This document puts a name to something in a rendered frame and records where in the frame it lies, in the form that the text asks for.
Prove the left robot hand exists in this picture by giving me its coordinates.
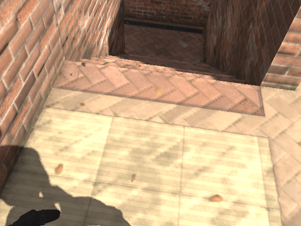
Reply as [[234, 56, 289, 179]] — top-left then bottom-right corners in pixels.
[[8, 209, 60, 226]]

